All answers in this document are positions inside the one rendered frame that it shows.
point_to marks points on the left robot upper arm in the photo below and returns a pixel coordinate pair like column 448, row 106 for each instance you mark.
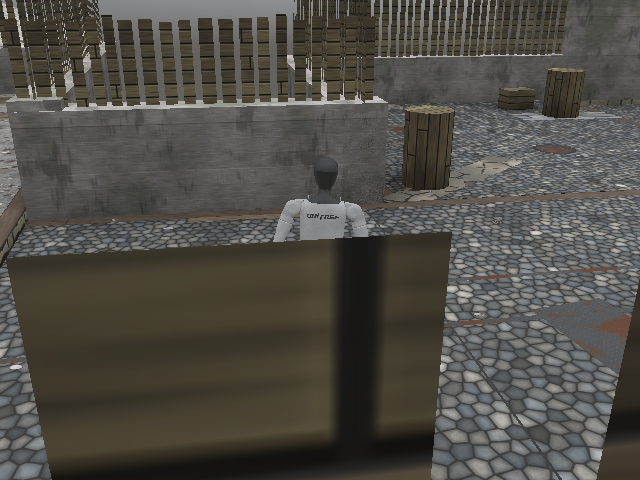
column 292, row 208

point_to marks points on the right robot upper arm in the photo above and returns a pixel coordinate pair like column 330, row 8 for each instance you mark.
column 354, row 212

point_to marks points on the robot head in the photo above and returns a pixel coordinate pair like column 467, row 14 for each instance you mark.
column 325, row 172

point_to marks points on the humanoid robot torso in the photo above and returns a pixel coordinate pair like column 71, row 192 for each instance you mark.
column 322, row 221

